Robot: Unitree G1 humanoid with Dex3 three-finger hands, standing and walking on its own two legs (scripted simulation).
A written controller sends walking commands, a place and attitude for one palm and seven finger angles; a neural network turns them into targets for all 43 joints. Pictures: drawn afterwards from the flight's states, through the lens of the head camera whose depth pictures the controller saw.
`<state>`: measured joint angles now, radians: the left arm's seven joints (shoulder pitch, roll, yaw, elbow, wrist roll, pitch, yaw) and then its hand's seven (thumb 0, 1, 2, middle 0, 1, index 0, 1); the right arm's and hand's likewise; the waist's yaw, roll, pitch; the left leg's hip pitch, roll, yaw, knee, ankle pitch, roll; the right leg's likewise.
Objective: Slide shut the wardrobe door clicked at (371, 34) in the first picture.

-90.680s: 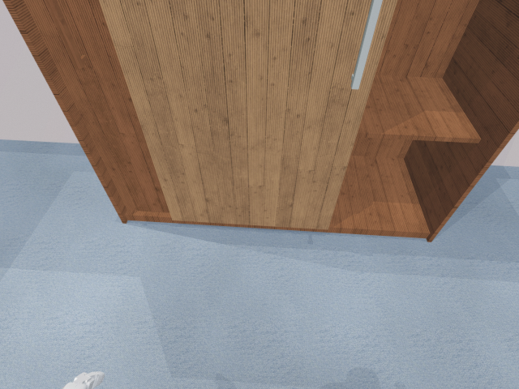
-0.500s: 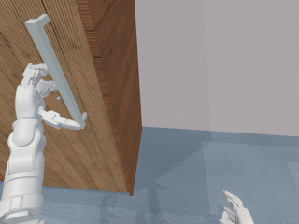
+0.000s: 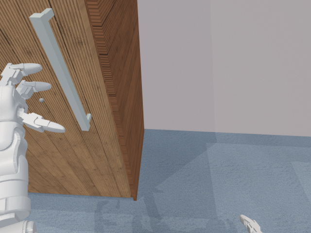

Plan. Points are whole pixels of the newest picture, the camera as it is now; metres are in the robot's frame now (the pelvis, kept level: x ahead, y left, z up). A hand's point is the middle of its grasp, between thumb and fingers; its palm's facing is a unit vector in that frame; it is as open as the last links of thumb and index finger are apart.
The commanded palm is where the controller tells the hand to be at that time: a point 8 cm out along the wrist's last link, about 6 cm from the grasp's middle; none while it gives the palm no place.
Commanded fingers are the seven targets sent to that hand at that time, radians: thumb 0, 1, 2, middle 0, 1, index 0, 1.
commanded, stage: slip the hand off the handle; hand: left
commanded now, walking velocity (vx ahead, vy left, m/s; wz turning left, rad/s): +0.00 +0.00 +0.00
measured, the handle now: (71, 82) +0.40 +0.24 +0.19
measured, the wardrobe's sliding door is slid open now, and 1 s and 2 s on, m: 0.01 0.01 0.01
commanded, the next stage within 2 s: draw the hand back to the body in 0.54 s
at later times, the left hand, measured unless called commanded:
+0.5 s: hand (20, 132) +0.26 +0.29 +0.17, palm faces +0.32 -0.93 -0.16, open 14.7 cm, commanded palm +0.21 +0.33 +0.18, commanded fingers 0.00 -0.55 0.20 -0.25 -1.15 -0.25 -1.15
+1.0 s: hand (11, 146) +0.23 +0.29 +0.18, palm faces +0.08 -0.99 -0.06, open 14.7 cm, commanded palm +0.18 +0.33 +0.18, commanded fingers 0.00 -0.55 0.20 -0.25 -1.15 -0.25 -1.15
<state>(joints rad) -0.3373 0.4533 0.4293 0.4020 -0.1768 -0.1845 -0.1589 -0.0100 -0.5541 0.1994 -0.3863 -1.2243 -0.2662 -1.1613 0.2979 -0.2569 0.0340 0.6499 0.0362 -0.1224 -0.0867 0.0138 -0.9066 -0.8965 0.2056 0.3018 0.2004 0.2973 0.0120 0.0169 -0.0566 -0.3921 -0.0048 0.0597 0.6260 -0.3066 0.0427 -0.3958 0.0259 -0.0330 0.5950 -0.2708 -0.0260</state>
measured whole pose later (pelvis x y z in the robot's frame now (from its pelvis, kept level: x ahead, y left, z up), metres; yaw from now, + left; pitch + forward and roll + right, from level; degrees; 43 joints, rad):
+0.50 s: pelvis +0.00 +0.01 +0.00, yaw +2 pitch +2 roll -1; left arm -0.02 0.38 0.39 0.01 -0.24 -0.12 -0.18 -0.01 -0.56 0.20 -0.25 -1.15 -0.25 -1.16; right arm 0.20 -0.24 0.06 0.62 0.03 -0.20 -0.10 0.01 -0.91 -0.90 0.21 0.30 0.20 0.30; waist 0.08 0.03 -0.06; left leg -0.36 -0.02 0.03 0.65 -0.33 0.05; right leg -0.34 0.01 -0.06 0.61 -0.30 -0.02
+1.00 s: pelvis +0.01 +0.00 +0.00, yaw +2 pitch -1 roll -2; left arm 0.10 0.48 0.50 -0.04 -0.43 0.17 -0.47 -0.01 -0.55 0.20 -0.25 -1.15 -0.25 -1.15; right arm 0.21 -0.28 0.08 0.59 0.07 -0.24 -0.08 0.02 -0.91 -0.90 0.21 0.30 0.20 0.30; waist 0.06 0.06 -0.07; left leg -0.27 -0.01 0.02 0.62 -0.33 0.04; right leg -0.24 0.03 -0.07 0.55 -0.28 -0.02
